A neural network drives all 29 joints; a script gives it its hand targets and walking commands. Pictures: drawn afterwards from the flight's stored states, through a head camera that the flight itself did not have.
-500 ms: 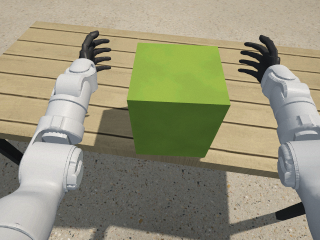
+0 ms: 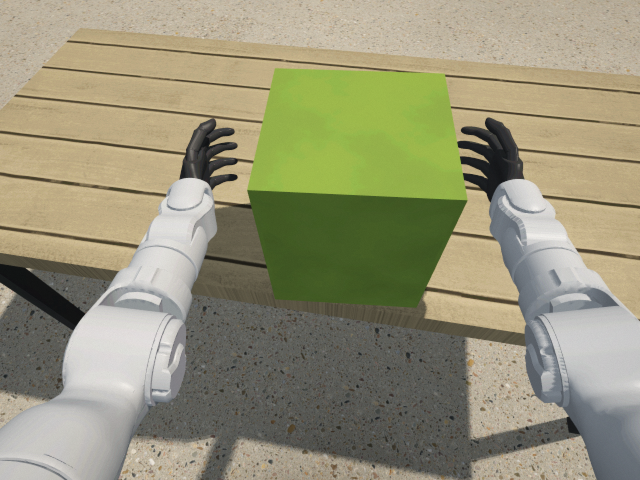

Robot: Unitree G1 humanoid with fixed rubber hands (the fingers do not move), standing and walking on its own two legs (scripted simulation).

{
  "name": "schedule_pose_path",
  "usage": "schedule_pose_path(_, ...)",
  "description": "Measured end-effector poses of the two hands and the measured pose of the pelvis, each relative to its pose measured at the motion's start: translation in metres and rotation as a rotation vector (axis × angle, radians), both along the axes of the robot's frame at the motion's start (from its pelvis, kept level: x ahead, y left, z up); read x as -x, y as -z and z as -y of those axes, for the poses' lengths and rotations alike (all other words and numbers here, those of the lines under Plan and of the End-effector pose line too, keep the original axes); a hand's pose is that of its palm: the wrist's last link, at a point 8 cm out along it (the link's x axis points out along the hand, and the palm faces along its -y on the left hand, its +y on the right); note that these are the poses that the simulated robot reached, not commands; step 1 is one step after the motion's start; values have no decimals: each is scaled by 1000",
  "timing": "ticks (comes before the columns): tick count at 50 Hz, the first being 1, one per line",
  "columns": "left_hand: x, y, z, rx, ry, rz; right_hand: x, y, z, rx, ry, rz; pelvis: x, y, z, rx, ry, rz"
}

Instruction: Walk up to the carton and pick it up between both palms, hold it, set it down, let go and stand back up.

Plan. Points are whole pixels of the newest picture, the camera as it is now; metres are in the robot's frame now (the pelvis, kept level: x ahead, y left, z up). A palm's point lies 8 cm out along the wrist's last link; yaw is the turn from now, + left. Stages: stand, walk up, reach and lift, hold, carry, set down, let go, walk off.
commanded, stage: reach and lift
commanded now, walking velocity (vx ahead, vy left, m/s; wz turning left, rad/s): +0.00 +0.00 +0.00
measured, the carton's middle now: (351, 197) +0.46 +0.01 +0.05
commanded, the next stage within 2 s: none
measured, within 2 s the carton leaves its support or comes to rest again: neither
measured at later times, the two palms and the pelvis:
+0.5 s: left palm (235, 178) +0.44 +0.16 +0.09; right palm (499, 187) +0.46 -0.17 +0.09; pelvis -0.01 +0.00 -0.01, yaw -1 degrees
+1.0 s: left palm (236, 183) +0.44 +0.16 +0.08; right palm (471, 189) +0.46 -0.14 +0.08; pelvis +0.00 +0.01 +0.01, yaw +0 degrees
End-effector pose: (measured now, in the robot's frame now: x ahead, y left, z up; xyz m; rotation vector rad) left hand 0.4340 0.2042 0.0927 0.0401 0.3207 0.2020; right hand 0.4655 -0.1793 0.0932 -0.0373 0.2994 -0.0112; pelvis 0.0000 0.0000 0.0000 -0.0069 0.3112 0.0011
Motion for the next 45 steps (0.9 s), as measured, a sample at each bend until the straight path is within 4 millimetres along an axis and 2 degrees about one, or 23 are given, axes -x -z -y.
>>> schedule_pose_path(5,8,24,4,6,-14,4,7,23,-10,-23,-4,6,3,4,2,1,-11,-41)
schedule_pose_path(10,7,31,13,19,-10,10,10,33,-10,-19,10,0,8,7,3,0,-11,-70)
schedule_pose_path(22,-10,2,43,23,49,62,9,6,0,-5,43,33,12,6,1,-9,11,-65)
schedule_pose_path(28,-8,1,44,30,32,58,4,0,-12,-27,23,46,11,5,-2,-7,13,-65)
schedule_pose_path(34,-7,7,44,43,29,62,1,5,-33,-29,7,39,9,4,-3,-6,5,-62)
schedule_pose_path(45,-9,9,45,28,26,67,4,10,-35,-23,45,52,3,-1,-8,5,5,-22)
